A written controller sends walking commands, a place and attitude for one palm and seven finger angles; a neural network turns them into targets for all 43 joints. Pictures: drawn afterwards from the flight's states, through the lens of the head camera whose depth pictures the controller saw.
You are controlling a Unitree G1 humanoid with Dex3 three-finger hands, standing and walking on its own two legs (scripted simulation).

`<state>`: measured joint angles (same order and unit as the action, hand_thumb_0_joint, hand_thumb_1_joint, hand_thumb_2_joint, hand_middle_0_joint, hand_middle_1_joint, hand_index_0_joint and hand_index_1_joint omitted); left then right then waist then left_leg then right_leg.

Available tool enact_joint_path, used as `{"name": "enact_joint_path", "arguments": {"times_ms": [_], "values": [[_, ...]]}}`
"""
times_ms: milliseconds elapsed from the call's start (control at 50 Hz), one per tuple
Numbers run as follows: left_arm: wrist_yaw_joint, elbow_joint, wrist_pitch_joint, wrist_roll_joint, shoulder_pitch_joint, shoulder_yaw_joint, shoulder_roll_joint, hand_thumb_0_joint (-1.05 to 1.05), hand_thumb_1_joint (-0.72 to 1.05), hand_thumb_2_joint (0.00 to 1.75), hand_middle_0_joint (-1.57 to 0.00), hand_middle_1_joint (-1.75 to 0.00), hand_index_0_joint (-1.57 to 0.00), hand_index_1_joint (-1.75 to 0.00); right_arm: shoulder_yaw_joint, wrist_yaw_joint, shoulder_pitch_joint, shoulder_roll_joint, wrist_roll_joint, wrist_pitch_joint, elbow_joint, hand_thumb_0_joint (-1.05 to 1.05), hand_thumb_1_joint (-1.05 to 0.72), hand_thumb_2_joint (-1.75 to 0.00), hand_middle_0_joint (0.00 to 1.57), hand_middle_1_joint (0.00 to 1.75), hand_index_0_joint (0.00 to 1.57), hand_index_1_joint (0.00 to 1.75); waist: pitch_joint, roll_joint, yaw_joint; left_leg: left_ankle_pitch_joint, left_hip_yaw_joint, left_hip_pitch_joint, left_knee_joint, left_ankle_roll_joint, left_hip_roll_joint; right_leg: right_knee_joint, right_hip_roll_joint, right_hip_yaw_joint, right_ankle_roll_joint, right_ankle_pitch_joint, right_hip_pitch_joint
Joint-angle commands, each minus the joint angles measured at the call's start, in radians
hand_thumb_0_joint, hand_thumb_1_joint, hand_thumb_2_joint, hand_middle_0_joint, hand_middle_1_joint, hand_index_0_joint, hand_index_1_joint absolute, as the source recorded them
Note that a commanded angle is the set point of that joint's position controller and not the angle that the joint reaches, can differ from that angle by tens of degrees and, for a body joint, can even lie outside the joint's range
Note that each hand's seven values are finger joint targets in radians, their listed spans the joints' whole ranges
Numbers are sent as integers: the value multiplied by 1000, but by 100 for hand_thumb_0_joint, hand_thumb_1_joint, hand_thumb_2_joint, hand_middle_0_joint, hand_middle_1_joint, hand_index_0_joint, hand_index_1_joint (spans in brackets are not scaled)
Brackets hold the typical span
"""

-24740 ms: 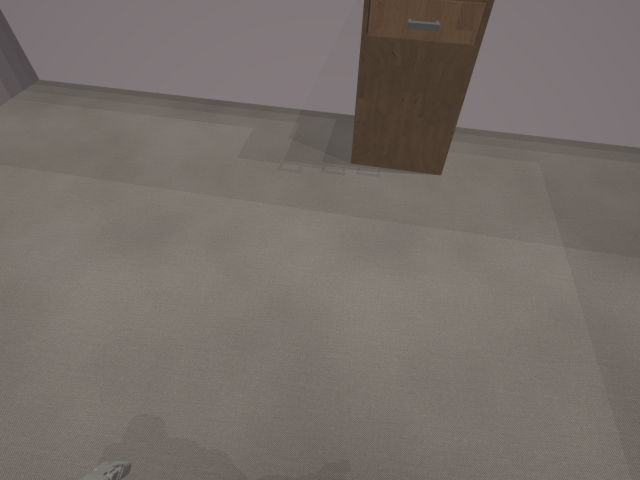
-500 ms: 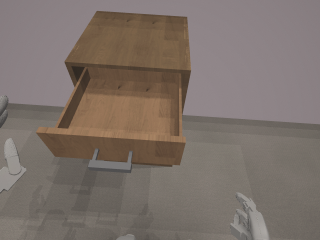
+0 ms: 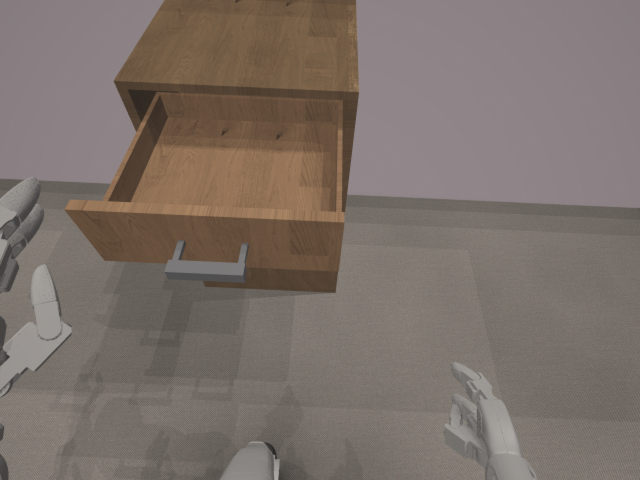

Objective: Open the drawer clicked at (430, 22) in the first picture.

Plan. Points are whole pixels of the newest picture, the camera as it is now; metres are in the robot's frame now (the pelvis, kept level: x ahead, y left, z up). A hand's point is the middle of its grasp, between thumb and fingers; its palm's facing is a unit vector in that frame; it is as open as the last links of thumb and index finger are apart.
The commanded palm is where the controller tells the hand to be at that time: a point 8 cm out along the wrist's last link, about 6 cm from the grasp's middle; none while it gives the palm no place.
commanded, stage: stop stepping back and stand still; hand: left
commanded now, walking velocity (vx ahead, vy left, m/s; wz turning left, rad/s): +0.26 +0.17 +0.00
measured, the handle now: (209, 259) +0.42 +0.21 -0.05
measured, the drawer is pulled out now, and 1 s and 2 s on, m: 0.30 0.30 0.30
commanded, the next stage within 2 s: let the arm hang, fingers relaxed in 0.70 s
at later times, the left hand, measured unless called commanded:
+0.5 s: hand out of the picture +0.10 +0.24 +0.18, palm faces +0.44 -0.78 -0.44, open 7.4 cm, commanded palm +0.04 +0.28 +0.19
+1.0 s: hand out of the picture +0.08 +0.23 -0.10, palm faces +0.11 -0.95 -0.30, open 7.4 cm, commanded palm none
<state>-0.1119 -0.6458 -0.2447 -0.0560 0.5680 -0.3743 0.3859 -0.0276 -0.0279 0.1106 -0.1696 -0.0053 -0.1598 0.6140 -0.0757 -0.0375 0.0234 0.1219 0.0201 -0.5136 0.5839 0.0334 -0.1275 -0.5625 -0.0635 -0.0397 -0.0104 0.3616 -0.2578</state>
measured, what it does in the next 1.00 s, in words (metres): steps on the spot: left foot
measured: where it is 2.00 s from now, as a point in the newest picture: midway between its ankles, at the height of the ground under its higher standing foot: outside the picture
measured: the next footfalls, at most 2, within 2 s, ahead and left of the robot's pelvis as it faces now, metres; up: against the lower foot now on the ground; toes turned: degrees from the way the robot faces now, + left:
left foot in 0.24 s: -0.03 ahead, +0.12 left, +0.00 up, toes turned +5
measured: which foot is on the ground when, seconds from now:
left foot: down 0.00-0.00, up 0.02-0.22, down 0.24-1.00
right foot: down 0.00-1.00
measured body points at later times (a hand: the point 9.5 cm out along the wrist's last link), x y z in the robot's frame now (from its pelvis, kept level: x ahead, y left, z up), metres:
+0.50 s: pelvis -0.07 -0.01 +0.01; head -0.08 +0.00 +0.46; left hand +0.07 +0.28 +0.21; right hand +0.10 -0.23 -0.06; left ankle -0.07 +0.11 -0.72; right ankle -0.03 -0.11 -0.72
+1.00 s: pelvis -0.06 +0.01 +0.01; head -0.06 +0.00 +0.46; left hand +0.07 +0.28 -0.08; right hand +0.06 -0.23 -0.12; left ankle -0.07 +0.12 -0.72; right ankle -0.03 -0.11 -0.72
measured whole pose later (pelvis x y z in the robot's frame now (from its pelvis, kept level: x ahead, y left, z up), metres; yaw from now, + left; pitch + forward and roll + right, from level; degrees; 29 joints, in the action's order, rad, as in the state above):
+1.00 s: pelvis -0.06 +0.01 +0.01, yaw +4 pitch -1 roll +0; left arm -0.02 0.56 0.06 0.04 0.25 -0.07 0.23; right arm 0.00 0.00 0.20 -0.23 -0.02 0.00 0.84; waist -0.01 -0.01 -0.02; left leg 0.32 -0.02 -0.27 0.59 -0.02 0.02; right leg -0.60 0.03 -0.04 0.00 0.27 -0.32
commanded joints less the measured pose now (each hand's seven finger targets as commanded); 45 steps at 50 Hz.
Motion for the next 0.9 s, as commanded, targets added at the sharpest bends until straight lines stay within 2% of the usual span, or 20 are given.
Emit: {"name": "enact_joint_path", "arguments": {"times_ms": [0,40,80,140,180,220,240,260,280,360,400,460,500,540,680,760,780,820,840,880], "values": [[-28,-126,-50,-14,109,-158,188,0,90,90,-20,-30,-20,-30,93,-14,-47,-140,45,-16,-161,0,-90,-90,20,30,20,30,238,275,-16,355,10,45,545,-5,165,263,448,342,-164,-561,-34],[-39,-109,-31,0,163,-163,158,0,90,90,-20,-30,-20,-30,52,-19,-53,-94,27,29,-185,0,-90,-90,20,30,20,30,259,143,-42,344,35,-13,540,-1,131,177,399,252,-176,-603,32],[-60,-108,-32,16,167,-159,155,0,90,90,-20,-30,-20,-30,41,-41,-54,-89,25,48,-191,0,-90,-90,20,30,20,30,234,177,-56,327,-1,52,326,-17,114,173,346,181,-126,-571,69],[-73,-140,-28,25,132,-131,158,0,90,90,-20,-30,-20,-30,46,-53,-31,-123,18,20,-185,0,-90,-90,20,30,20,30,180,180,-54,266,-42,178,-32,-51,123,204,330,195,-90,-405,78],[-75,-175,-29,24,119,-102,143,0,90,90,-20,-30,-20,-30,56,-52,3,-145,14,-6,-181,0,-90,-90,20,30,20,30,171,98,-52,98,-53,276,-258,-69,100,157,270,151,-41,-360,121],[-70,-197,-37,20,104,-99,160,0,90,90,-20,-30,-20,-30,80,-48,3,-181,20,-25,-192,0,-90,-90,20,30,20,30,168,-19,-29,-46,41,302,-289,-96,-17,97,176,101,13,-303,136],[-62,-204,-35,18,108,-103,167,0,90,90,-20,-30,-20,-30,96,-43,2,-196,31,-25,-209,0,-90,-90,20,30,20,30,193,-35,-24,-118,58,359,-244,-96,-48,76,147,85,12,-261,95],[-71,-188,-38,26,131,-135,179,0,90,90,-20,-30,-20,-30,73,-42,5,-153,23,-19,-189,0,-90,-90,20,30,20,30,199,-153,-36,-150,68,328,-251,-102,-38,51,135,28,15,-257,91],[-70,-199,-40,29,121,-122,165,0,90,90,-20,-30,-20,-30,65,-37,7,-146,20,-15,-187,0,-90,-90,20,30,20,30,177,-175,-37,-92,80,266,-273,-92,-37,44,120,4,17,-193,104],[-72,-165,-42,21,79,-95,142,0,90,90,-20,-30,-20,-30,69,-39,9,-164,25,-23,-167,0,-90,-90,20,30,20,30,100,-16,-43,334,70,91,-297,-100,-11,110,111,45,13,-39,134],[-75,-119,-36,27,44,-84,130,0,90,90,-20,-30,-20,-30,69,-42,18,-166,19,-24,-160,0,-90,-90,20,30,20,30,50,-3,-49,491,54,69,-267,-101,24,183,115,104,-3,126,53],[-76,-121,-27,30,-12,-67,129,0,90,90,-20,-30,-20,-30,68,-46,20,-163,11,-21,-153,0,-90,-90,20,30,20,30,45,45,-59,409,24,142,-167,-99,62,249,148,185,-35,174,-32],[-75,-96,-24,27,-7,-69,127,0,90,90,-20,-30,-20,-30,63,-44,25,-153,8,-20,-143,0,-90,-90,20,30,20,30,82,74,-57,335,9,175,-129,-96,77,261,174,212,-46,125,-13],[-73,-88,-19,26,-9,-71,133,0,90,90,-20,-30,-20,-30,59,-44,19,-151,8,-18,-146,0,-90,-90,20,30,20,30,69,62,-52,367,1,207,-136,-91,86,292,181,214,-46,213,-68],[-71,-119,-28,29,15,-79,136,0,90,90,-20,-30,-20,-30,48,-42,10,-141,7,-14,-154,0,-90,-90,20,30,20,30,70,-24,-44,326,63,150,-250,-97,43,206,126,119,-16,55,35],[-65,-117,-37,21,48,-83,131,0,90,90,-20,-30,-20,-30,51,-38,9,-143,13,-18,-156,0,-90,-90,20,30,20,30,101,-5,-40,172,50,163,-237,-82,44,177,121,90,-8,-150,108],[73,721,148,123,-96,280,-27,0,90,90,-20,-30,-20,-30,112,51,9,-281,2,-30,119,0,-90,-90,20,30,20,30,44,8,-75,20,47,123,-60,-64,46,17,173,28,-19,-307,-45],[100,787,236,96,-80,268,-85,0,90,90,-20,-30,-20,-30,79,40,130,-163,-2,64,102,0,-90,-90,20,30,20,30,165,44,-46,19,45,184,-61,-71,40,28,165,48,-23,-240,-28],[100,828,240,100,-133,277,-85,0,90,90,-20,-30,-20,-30,73,37,141,-158,-7,79,98,0,-90,-90,20,30,20,30,165,145,-48,-16,62,185,-53,-76,45,24,157,46,-30,-256,-20],[100,940,246,100,-176,283,-58,0,90,90,-20,-30,-20,-30,65,30,140,-168,-14,104,103,0,-90,-90,20,30,20,30,160,243,-34,-26,51,173,-24,-80,76,47,188,78,-42,-333,40]]}}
